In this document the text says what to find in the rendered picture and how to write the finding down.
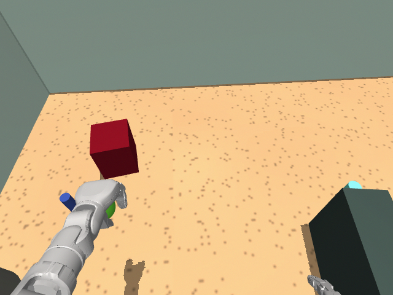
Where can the right robot hand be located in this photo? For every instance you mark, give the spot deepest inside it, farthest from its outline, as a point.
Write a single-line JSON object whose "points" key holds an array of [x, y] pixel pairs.
{"points": [[323, 287]]}

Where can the left robot arm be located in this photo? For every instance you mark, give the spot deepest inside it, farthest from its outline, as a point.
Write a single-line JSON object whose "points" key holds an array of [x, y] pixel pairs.
{"points": [[58, 268]]}

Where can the left robot hand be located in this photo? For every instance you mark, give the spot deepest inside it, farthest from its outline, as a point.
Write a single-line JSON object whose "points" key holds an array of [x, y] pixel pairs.
{"points": [[103, 192]]}

